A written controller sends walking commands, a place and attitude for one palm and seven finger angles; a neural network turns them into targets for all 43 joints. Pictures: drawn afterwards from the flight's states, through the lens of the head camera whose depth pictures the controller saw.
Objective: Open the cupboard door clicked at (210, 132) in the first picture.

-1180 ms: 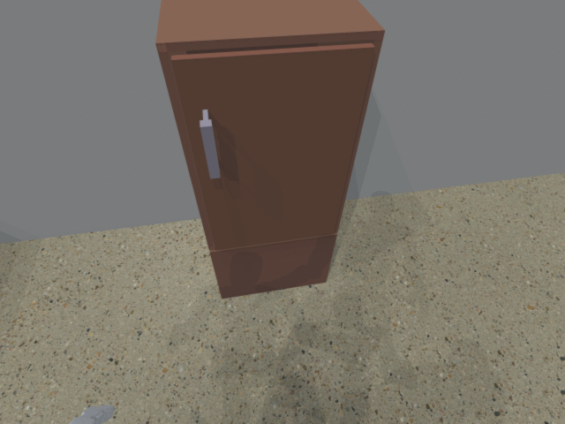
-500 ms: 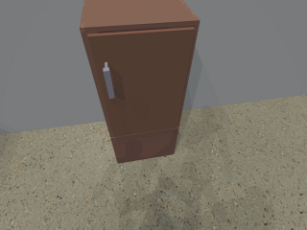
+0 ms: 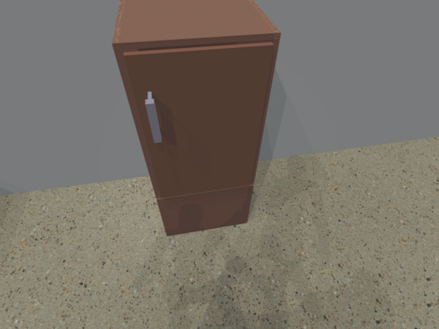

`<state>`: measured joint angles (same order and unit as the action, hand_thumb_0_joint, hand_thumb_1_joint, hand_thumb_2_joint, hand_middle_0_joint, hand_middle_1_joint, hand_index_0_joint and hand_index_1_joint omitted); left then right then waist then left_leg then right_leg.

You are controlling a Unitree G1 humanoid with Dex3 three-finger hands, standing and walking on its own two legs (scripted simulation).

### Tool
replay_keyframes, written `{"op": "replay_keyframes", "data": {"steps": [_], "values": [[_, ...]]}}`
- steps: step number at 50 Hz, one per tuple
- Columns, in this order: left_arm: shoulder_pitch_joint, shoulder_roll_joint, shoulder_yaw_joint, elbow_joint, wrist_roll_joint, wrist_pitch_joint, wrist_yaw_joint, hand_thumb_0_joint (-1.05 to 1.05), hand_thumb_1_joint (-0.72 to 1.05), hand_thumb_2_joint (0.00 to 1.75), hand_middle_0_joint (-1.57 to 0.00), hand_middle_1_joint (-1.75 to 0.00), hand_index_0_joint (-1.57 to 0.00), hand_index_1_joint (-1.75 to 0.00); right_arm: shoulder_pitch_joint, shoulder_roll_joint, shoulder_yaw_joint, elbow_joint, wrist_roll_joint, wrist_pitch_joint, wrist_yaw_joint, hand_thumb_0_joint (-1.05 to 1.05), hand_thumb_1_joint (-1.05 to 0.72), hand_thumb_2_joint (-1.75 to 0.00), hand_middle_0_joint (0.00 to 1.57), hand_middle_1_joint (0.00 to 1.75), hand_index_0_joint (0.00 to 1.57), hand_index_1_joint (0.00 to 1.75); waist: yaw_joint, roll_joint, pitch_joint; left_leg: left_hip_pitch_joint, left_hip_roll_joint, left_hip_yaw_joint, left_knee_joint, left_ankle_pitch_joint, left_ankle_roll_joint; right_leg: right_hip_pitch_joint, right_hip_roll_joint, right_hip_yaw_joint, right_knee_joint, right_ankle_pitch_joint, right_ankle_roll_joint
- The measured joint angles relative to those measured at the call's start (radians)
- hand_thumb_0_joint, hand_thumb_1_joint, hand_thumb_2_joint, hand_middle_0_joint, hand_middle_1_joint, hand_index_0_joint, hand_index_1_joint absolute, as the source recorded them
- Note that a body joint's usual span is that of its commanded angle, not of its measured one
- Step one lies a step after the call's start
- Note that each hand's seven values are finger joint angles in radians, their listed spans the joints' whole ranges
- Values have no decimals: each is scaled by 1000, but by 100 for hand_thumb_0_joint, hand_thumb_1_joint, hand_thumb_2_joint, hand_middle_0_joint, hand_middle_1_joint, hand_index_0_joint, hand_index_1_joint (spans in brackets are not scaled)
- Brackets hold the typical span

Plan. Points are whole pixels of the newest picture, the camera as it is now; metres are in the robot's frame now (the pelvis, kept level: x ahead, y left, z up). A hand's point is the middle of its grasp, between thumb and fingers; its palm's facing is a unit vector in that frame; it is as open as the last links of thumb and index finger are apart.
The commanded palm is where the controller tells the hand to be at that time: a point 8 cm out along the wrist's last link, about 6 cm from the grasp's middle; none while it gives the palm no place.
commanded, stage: look at it before walking up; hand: left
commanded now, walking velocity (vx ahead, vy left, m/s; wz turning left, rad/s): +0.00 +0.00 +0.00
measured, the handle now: (153, 117) +0.64 +0.22 +0.01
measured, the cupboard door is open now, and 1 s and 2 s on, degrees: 0 0 0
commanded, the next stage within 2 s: turn to face it in 0.26 s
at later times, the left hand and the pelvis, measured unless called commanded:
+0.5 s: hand out of the picture +0.06 +0.23 -0.16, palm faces +0.01 -0.95 -0.31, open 7.4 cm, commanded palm none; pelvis +0.00 +0.00 +0.00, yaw +1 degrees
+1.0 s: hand out of the picture -0.01 +0.21 -0.18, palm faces +0.16 -0.95 -0.25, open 7.4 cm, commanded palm none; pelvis -0.02 +0.00 -0.01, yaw +7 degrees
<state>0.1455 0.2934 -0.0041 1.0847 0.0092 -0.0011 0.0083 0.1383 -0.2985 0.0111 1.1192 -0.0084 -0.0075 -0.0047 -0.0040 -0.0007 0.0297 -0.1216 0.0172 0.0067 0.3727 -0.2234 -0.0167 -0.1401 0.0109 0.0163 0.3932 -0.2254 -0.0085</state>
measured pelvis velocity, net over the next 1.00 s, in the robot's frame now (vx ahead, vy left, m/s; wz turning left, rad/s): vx -0.02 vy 0.00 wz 0.13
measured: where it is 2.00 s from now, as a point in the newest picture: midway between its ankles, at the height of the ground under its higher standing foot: outside the picture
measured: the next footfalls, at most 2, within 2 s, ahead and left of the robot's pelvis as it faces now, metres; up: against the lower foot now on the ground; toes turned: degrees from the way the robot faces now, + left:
right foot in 1.56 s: +0.14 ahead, -0.12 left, +0.00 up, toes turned +5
left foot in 1.82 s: +0.14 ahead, +0.10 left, +0.00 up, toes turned +13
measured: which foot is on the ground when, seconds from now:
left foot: down 0.00-1.00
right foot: down 0.00-1.00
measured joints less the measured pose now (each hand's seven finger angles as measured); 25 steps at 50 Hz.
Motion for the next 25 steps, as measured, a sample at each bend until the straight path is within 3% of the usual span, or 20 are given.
{"op": "replay_keyframes", "data": {"steps": [25], "values": [[7, -2, 7, 0, -2, 6, 8, 0, 90, 90, -20, -30, -20, -30, 7, 4, -1, -5, 0, 7, -4, 0, -90, -90, 21, 29, 20, 30, -2, -1, 4, -10, -7, -15, 7, -1, 1, -2, -7, -16, 4, -6, 3]]}}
